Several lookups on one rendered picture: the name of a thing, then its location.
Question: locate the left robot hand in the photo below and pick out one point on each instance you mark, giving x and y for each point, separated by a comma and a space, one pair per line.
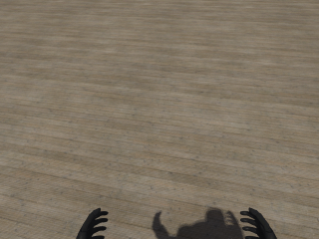
88, 229

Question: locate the right robot hand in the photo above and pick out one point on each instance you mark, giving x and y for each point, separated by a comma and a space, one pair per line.
263, 230

